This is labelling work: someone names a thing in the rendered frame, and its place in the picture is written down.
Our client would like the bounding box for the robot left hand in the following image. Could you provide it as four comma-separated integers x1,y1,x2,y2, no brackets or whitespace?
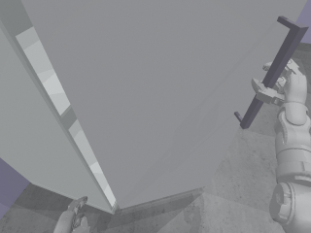
53,196,90,233

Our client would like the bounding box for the robot right upper arm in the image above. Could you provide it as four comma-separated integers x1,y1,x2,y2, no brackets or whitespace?
269,182,311,233

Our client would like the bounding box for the handle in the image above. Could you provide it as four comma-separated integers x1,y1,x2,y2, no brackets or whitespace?
234,16,309,129

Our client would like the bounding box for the right robot forearm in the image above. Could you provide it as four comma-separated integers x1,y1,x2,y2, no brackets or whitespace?
273,102,311,187

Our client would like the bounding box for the fridge door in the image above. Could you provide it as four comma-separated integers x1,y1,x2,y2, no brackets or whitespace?
21,0,307,209

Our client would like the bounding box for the robot right hand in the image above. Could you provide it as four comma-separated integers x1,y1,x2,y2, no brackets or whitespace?
251,59,307,108

